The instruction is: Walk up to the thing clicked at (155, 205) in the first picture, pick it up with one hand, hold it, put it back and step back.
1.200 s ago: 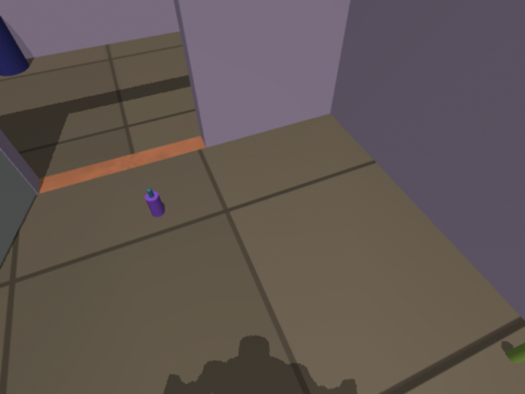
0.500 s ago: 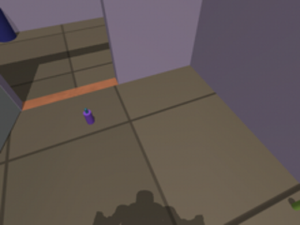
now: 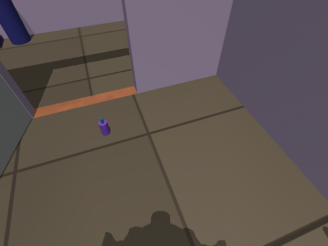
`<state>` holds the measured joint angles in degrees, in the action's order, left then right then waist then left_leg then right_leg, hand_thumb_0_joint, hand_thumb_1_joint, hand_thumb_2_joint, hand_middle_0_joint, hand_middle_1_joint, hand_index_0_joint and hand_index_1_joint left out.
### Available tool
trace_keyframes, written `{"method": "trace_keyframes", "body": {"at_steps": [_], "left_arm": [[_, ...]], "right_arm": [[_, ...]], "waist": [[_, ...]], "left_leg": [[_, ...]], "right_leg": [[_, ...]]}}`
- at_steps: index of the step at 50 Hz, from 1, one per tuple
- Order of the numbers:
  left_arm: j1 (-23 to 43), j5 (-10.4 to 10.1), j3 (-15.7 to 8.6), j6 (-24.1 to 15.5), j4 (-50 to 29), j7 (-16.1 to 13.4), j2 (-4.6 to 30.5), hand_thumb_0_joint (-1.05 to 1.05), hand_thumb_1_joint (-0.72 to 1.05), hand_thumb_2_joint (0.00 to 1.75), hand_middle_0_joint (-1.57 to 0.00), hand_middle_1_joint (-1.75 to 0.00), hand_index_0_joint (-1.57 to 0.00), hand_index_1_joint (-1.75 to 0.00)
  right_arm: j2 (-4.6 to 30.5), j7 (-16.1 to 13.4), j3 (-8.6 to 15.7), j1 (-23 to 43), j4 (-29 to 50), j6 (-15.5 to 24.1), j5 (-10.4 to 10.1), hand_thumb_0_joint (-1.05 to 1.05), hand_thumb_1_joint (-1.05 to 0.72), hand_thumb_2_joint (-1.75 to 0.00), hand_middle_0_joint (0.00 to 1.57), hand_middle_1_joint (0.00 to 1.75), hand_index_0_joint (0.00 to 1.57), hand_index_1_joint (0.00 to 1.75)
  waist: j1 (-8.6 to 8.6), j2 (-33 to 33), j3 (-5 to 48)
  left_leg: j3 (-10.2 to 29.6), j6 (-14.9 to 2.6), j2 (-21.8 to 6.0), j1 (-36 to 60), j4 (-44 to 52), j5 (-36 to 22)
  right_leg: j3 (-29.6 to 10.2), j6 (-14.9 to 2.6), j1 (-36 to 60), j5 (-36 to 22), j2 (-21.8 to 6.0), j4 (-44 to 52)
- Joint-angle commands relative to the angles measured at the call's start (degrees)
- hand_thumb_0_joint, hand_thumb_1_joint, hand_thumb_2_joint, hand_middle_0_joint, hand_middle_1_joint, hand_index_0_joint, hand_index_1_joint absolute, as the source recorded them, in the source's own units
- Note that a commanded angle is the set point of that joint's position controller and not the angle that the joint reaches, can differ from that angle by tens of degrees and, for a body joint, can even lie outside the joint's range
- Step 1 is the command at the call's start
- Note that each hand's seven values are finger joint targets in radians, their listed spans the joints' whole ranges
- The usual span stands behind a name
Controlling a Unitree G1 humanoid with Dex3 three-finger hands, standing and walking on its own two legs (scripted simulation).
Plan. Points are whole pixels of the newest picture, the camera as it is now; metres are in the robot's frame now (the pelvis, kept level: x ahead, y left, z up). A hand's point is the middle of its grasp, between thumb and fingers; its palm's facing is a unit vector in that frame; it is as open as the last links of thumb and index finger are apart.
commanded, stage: walk up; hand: left
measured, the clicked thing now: (103, 125) +1.01 +0.50 -0.69
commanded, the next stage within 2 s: none
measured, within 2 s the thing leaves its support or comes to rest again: neither
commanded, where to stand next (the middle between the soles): +0.71 +0.20 m, yaw +17 degrees
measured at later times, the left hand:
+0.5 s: hand (29, 226) +0.20 +0.41 -0.16, palm faces +0.11 -0.94 -0.32, open 7.4 cm
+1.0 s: hand (51, 173) +0.35 +0.39 -0.13, palm faces +0.27 -0.89 -0.37, open 7.4 cm
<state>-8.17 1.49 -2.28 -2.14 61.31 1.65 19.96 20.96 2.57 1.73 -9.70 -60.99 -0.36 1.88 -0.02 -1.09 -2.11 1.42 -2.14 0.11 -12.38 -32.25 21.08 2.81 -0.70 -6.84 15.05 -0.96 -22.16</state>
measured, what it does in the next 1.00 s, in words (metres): walks ahead, turning left: left foot, then right foot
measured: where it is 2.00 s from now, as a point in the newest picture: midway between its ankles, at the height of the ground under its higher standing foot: (141, 171)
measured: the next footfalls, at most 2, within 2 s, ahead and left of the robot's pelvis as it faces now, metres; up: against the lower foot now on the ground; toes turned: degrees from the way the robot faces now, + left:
left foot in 0.26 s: +0.18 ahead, +0.24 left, +0.00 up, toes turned +12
right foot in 0.74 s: +0.45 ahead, +0.04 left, +0.00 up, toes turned +10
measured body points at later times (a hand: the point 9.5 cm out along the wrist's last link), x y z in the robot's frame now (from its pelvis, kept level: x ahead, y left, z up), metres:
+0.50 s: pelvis +0.15 +0.12 -0.01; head +0.16 +0.15 +0.44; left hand +0.19 +0.46 -0.13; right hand +0.22 -0.18 -0.11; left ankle +0.14 +0.23 -0.74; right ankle +0.20 -0.02 -0.68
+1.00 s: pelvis +0.37 +0.12 +0.00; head +0.40 +0.10 +0.44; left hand +0.33 +0.44 -0.10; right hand +0.55 -0.16 -0.12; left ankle +0.38 +0.29 -0.68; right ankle +0.41 +0.03 -0.74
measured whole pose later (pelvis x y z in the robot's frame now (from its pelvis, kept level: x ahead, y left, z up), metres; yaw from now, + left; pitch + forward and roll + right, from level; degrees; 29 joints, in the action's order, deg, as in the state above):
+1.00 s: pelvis +0.37 +0.12 +0.00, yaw +16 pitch -3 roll +0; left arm -17.9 0.6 -2.6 -4.4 48.4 3.4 20.6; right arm 25.5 2.9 3.5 -17.3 -47.0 3.7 0.3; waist -2.4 -3.3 -4.8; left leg 3.7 -1.6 -2.1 -28.4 -56.6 16.7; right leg 6.2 -2.5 -10.5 14.2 -1.5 -27.5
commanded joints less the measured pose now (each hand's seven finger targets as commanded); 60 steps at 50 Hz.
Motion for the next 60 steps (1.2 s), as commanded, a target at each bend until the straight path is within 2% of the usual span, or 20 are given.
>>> {"method": "trace_keyframes", "body": {"at_steps": [1,8,11,13,14,15,16,17,20,30,34,36,37,39,40,45,52,55,57,60], "left_arm": [[-1.5,0.6,-6.5,-2.4,-7.2,-1.6,20.2,0.0,0.9,0.9,-0.2,-0.3,-0.2,-0.3],[2.4,1.2,-6.6,-3.4,-12.0,-0.1,20.8,0.0,0.9,0.9,-0.2,-0.3,-0.2,-0.3],[3.4,1.0,-6.3,-2.6,-12.4,0.4,20.1,0.0,0.9,0.9,-0.2,-0.3,-0.2,-0.3],[-0.8,1.3,-5.0,-1.9,-12.4,0.5,16.5,0.0,0.9,0.9,-0.2,-0.3,-0.2,-0.3],[-3.6,1.0,-3.8,-1.5,-12.7,0.8,12.7,0.0,0.9,0.9,-0.2,-0.3,-0.2,-0.3],[-3.8,-0.2,-2.8,-1.6,-15.1,0.9,10.5,0.0,0.9,0.9,-0.2,-0.3,-0.2,-0.3],[-0.4,-0.1,-3.8,-1.6,-15.0,0.4,16.8,0.0,0.9,0.9,-0.2,-0.3,-0.2,-0.3],[1.5,-0.2,-3.7,-1.7,-14.9,0.1,18.8,0.0,0.9,0.9,-0.2,-0.3,-0.2,-0.3],[-6.7,-1.9,-3.9,-1.2,-10.6,0.8,18.0,0.0,0.9,0.9,-0.2,-0.3,-0.2,-0.3],[3.3,-0.4,-4.4,-1.2,-17.2,2.7,13.8,0.0,0.9,0.9,-0.2,-0.3,-0.2,-0.3],[0.0,-0.7,-4.7,-2.1,-16.7,2.5,12.2,0.0,0.9,0.9,-0.2,-0.3,-0.2,-0.3],[-8.6,-0.7,-5.8,-2.4,-14.3,1.8,13.3,0.0,0.9,0.9,-0.2,-0.3,-0.2,-0.3],[-14.9,-0.3,-6.9,-2.9,-12.8,1.1,15.9,0.0,0.9,0.9,-0.2,-0.3,-0.2,-0.3],[-17.6,-0.5,-7.9,-3.5,-14.3,0.5,22.0,0.0,0.9,0.9,-0.2,-0.3,-0.2,-0.3],[-12.3,-1.3,-7.7,-3.3,-15.6,0.5,22.6,0.0,0.9,0.9,-0.2,-0.3,-0.2,-0.3],[-7.7,-1.3,-5.5,-3.8,-16.6,0.6,16.5,0.0,0.9,0.9,-0.2,-0.3,-0.2,-0.3],[-10.9,-0.3,-5.9,-3.9,-19.1,0.9,17.8,0.0,0.9,0.9,-0.2,-0.3,-0.2,-0.3],[-13.7,-0.4,-5.6,-3.4,-19.2,1.2,17.7,0.0,0.9,0.9,-0.2,-0.3,-0.2,-0.3],[-13.5,-0.6,-5.5,-2.9,-19.4,1.1,18.3,0.0,0.9,0.9,-0.2,-0.3,-0.2,-0.3],[-14.8,-1.3,-3.4,-2.1,-20.3,0.6,14.0,0.0,0.9,0.9,-0.2,-0.3,-0.2,-0.3]], "right_arm": [[13.9,1.5,4.9,7.9,10.5,0.8,1.4,0.0,-0.9,-0.9,0.2,0.3,0.2,0.3],[12.7,3.8,6.4,-0.1,11.4,1.2,0.1,0.0,-0.9,-0.9,0.2,0.3,0.2,0.3],[13.1,3.5,7.6,-7.1,9.3,1.6,-0.2,0.0,-0.9,-0.9,0.2,0.3,0.2,0.3],[16.0,2.3,8.8,-15.0,6.8,2.0,0.0,0.0,-0.9,-0.9,0.2,0.3,0.2,0.3],[20.1,1.3,10.0,-20.3,6.2,2.4,0.3,0.0,-0.9,-0.9,0.2,0.3,0.2,0.3],[25.6,0.8,10.1,-20.0,8.7,3.2,0.2,0.0,-0.9,-0.9,0.2,0.3,0.2,0.3],[27.0,0.9,10.1,-15.6,10.5,3.4,-1.6,0.0,-0.9,-0.9,0.2,0.3,0.2,0.3],[26.2,0.5,9.7,-12.9,11.4,3.4,-1.7,0.0,-0.9,-0.9,0.2,0.3,0.2,0.3],[19.0,-0.5,6.9,-8.4,13.0,5.0,-1.6,0.0,-0.9,-0.9,0.2,0.3,0.2,0.3],[17.4,-1.1,6.2,-15.7,15.3,6.8,-1.7,0.0,-0.9,-0.9,0.2,0.3,0.2,0.3],[16.4,-1.6,6.0,-13.9,17.5,6.3,-1.7,0.0,-0.9,-0.9,0.2,0.3,0.2,0.3],[15.6,-1.9,5.5,-12.9,18.8,5.9,-2.0,0.0,-0.9,-0.9,0.2,0.3,0.2,0.3],[12.7,-1.9,4.5,-14.7,19.2,5.9,-2.2,0.0,-0.9,-0.9,0.2,0.3,0.2,0.3],[11.9,-2.1,3.6,-17.7,19.4,5.4,-2.5,0.0,-0.9,-0.9,0.2,0.3,0.2,0.3],[16.0,-2.6,4.6,-16.3,18.2,5.1,-1.7,0.0,-0.9,-0.9,0.2,0.3,0.2,0.3],[12.8,-0.5,4.2,-16.7,15.2,4.7,-2.0,0.0,-0.9,-0.9,0.2,0.3,0.2,0.3],[12.5,0.7,4.7,-7.8,18.0,4.4,-1.0,0.0,-0.9,-0.9,0.2,0.3,0.2,0.3],[11.5,0.7,4.5,-3.9,19.2,5.3,-1.0,0.0,-0.9,-0.9,0.2,0.3,0.2,0.3],[11.5,0.4,4.5,-5.1,18.9,5.8,-1.0,0.0,-0.9,-0.9,0.2,0.3,0.2,0.3],[15.9,-0.8,6.6,-18.2,15.0,6.5,0.1,0.0,-0.9,-0.9,0.2,0.3,0.2,0.3]], "waist": [[-4.35,5.6,-5.6],[-0.56,11.7,-3.6],[3.12,7.5,-2.1],[6.13,-3.3,2.9],[8.85,-15.3,2.8],[7.89,-25.1,1.9],[6.67,-14.3,0.0],[4.94,-8.7,-3.1],[0.12,-5.7,-1.3],[3.1,-4.1,-5.2],[1.25,-4.5,0.2],[-3.53,0.1,5.3],[-6.1,6.0,9.3],[-6.03,14.7,8.3],[-4.33,11.1,5.0],[-0.31,10.2,-4.7],[-2.86,9.6,-4.4],[-4.08,7.9,-2.4],[-2.57,6.4,0.4],[4.21,-6.0,8.1]], "left_leg": [[3.9,1.17,-6.8,-27.4,-21.2,3.2],[-1.0,2.74,-8.2,-11.0,-8.0,-4.3],[-8.6,2.61,-3.9,2.8,-3.5,-12.5],[-9.6,1.07,0.3,14.6,-4.3,-4.8],[2.7,-2.78,-4.2,19.6,3.7,9.8],[36.9,-9.45,-19.0,16.8,20.4,24.0],[49.1,-14.67,-24.4,9.9,25.7,25.8],[46.8,-15.29,-24.9,5.0,25.9,25.0],[19.3,-8.02,-13.6,3.4,17.7,2.8],[11.3,-10.71,-13.5,5.8,17.3,-18.6],[5.9,-7.75,-11.5,6.9,7.7,-34.0],[2.9,-5.78,-8.5,3.3,-5.3,-37.9],[1.2,-4.1,-5.2,-3.1,-17.0,-29.5],[0.8,-1.58,4.1,-23.6,-35.5,7.8],[3.1,-1.7,0.2,-23.8,-39.7,8.4],[3.3,-0.54,-3.0,-16.1,-30.4,-3.3],[-1.0,2.61,-4.7,-17.5,-11.2,-9.4],[-3.9,1.91,-3.8,-13.1,-3.8,-11.5],[-5.1,0.67,-2.9,-6.8,-0.4,-12.3],[-1.3,-2.9,-3.0,13.6,5.7,-8.3]], "right_leg": [[-25.9,-14.27,4.1,25.8,-26.0,16.5],[-3.0,-9.1,-3.9,13.2,-16.2,11.1],[3.2,-7.11,-12.3,18.1,-12.5,2.4],[6.1,-5.98,-17.7,11.1,-9.2,-16.9],[8.0,-4.23,-26.6,10.3,-5.0,-36.8],[4.7,-2.2,-36.5,20.9,1.7,-48.3],[-3.4,-2.64,-32.8,20.1,-1.6,-50.3],[-6.0,-2.49,-33.0,16.4,-4.5,-50.6],[-6.0,-2.42,-26.1,4.7,-7.4,-41.7],[-2.3,-0.47,-25.5,-4.3,-5.5,-18.6],[0.6,-2.01,-14.1,-6.9,-2.0,-10.6],[2.8,-3.15,0.5,-7.6,1.0,-5.8],[-0.6,-4.31,10.7,-7.1,-2.1,-5.5],[-37.7,-11.24,17.0,12.3,-24.6,7.4],[-42.2,-15.85,10.5,19.2,-27.1,8.4],[-11.1,-10.71,-8.4,0.0,-13.0,8.6],[-5.8,-11.67,-5.3,3.0,-13.2,8.9],[-4.2,-11.04,-2.8,-10.0,-13.5,3.5],[-4.0,-10.55,-2.6,-15.5,-14.7,-0.9],[2.5,-6.29,-10.5,-16.7,-7.3,-26.2]]}}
